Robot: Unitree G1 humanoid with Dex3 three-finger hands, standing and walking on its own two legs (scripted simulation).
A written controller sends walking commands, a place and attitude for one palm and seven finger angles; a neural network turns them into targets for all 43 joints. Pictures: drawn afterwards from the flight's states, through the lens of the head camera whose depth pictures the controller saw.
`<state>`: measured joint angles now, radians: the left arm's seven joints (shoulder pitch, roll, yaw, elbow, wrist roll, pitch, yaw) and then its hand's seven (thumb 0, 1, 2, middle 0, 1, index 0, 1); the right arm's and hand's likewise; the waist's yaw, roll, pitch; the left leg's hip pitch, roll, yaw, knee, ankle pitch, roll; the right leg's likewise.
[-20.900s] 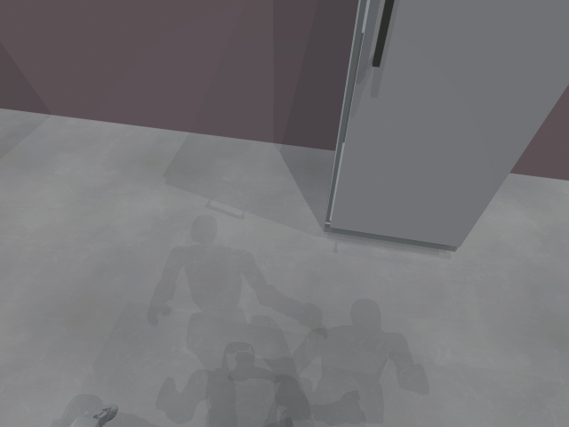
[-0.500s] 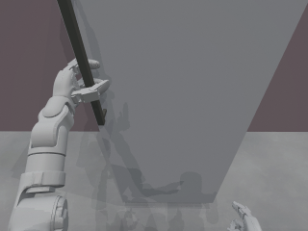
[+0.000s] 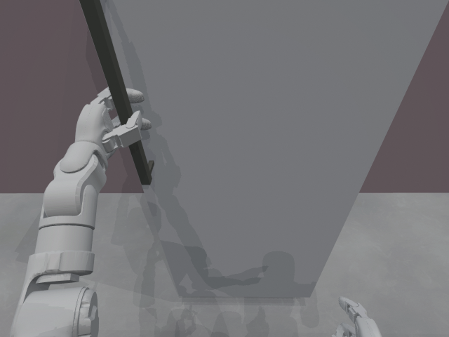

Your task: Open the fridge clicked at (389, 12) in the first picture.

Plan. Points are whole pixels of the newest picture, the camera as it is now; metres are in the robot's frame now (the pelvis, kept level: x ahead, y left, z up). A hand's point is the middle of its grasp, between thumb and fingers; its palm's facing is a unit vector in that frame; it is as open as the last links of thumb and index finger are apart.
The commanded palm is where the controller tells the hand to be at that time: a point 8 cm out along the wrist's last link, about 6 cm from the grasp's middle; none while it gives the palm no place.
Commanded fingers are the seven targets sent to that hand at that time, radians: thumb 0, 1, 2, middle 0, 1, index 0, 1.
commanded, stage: grip the handle and tug to test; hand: left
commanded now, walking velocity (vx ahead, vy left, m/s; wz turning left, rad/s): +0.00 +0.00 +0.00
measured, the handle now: (127, 103) +0.43 +0.20 +0.24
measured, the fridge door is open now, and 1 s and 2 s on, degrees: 0 1 22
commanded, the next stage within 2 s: pull the door a little, standing still in 0.38 s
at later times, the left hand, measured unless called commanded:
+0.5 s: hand (136, 132) +0.37 +0.17 +0.22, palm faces +0.07 -1.00 -0.03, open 5.8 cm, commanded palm +0.34 +0.22 +0.22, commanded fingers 0.00 0.90 0.90 -0.45 -1.40 -0.45 -1.40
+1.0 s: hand (135, 139) +0.36 +0.17 +0.22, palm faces +0.05 -1.00 -0.08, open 6.2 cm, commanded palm +0.28 +0.22 +0.22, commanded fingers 0.00 0.90 0.90 -0.45 -1.40 -0.45 -1.40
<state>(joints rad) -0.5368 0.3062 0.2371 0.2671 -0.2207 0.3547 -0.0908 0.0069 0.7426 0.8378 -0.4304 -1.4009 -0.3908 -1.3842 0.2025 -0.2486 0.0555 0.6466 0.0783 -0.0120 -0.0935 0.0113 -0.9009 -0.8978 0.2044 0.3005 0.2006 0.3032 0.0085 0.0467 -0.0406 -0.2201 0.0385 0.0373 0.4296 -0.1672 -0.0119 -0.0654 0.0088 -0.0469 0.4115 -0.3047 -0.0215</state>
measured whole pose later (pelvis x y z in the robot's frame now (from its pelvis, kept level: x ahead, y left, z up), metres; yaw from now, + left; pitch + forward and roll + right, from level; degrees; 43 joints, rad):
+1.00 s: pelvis +0.07 +0.00 +0.00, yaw -3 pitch +2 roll +1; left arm 0.01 0.29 0.36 -0.43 -0.30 0.49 -0.11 -0.01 0.80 0.80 -0.32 -1.36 -0.17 -1.33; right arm 0.18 -0.25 0.06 0.53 0.07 0.02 -0.04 0.01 -0.90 -0.90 0.20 0.30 0.20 0.30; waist 0.00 0.06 -0.13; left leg -0.18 0.05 0.08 0.43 -0.26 -0.01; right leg -0.08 0.01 -0.03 0.45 -0.33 -0.01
